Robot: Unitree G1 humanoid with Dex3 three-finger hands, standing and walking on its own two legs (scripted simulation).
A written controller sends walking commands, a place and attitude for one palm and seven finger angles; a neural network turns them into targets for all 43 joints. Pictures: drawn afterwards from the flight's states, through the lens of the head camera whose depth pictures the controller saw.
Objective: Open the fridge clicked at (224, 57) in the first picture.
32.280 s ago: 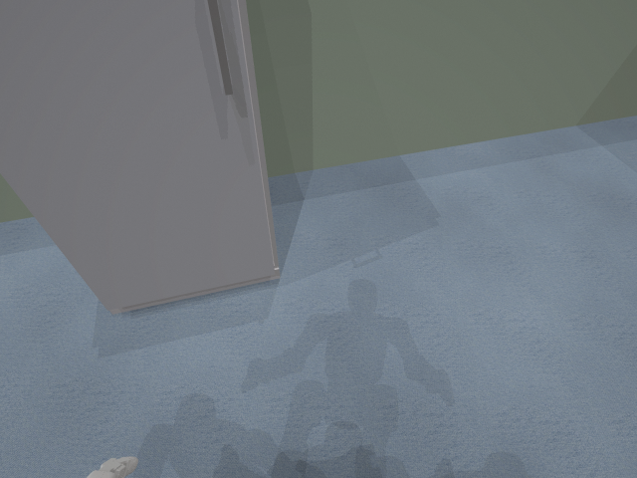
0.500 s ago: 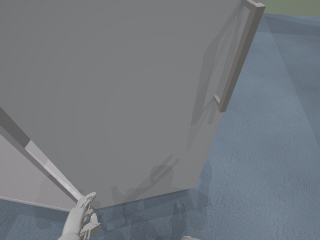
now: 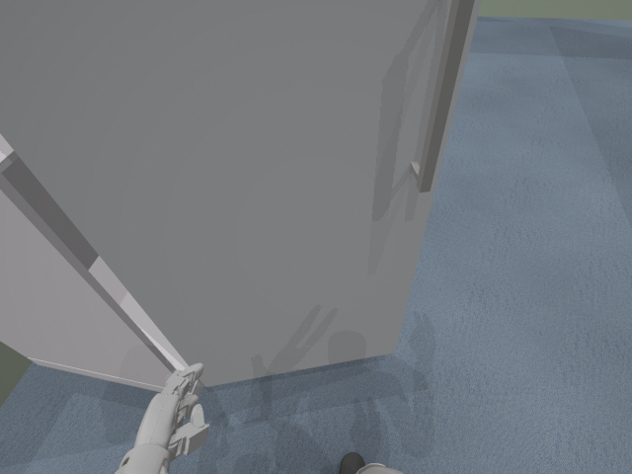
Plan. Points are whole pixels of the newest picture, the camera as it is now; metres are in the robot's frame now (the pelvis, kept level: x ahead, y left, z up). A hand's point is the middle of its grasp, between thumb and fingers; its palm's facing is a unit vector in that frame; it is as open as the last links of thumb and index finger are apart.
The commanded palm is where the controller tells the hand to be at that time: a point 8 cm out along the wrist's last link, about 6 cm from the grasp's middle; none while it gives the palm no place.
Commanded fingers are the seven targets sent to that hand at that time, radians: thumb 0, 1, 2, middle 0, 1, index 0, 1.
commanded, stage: step back with the hand held close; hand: right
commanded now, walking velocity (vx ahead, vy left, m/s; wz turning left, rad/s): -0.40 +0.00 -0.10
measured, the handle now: (434, 101) +0.52 -0.15 +0.20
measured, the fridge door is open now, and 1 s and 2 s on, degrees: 68 68 68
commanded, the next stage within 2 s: stop stepping back and stand still in 0.20 s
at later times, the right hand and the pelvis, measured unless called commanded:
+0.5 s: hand out of the picture +0.06 -0.31 +0.18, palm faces +0.39 +0.80 -0.44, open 7.4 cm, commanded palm +0.02 -0.34 +0.18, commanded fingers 0.00 -0.90 -0.90 0.20 0.30 0.20 0.30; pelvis -0.13 -0.04 +0.00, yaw +1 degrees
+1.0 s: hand out of the picture -0.01 -0.37 +0.18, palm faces +0.58 +0.74 -0.33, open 7.4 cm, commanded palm -0.06 -0.39 +0.18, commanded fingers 0.00 -0.90 -0.90 0.20 0.30 0.20 0.30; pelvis -0.18 -0.08 +0.01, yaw -4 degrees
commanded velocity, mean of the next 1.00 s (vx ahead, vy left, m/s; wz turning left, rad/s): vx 0.03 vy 0.04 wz -0.04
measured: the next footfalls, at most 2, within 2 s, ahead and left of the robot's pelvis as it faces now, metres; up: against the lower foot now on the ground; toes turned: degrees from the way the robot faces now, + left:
right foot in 0.14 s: +0.10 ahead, -0.08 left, +0.00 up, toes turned +2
left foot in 0.44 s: -0.08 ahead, +0.00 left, +0.00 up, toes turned -4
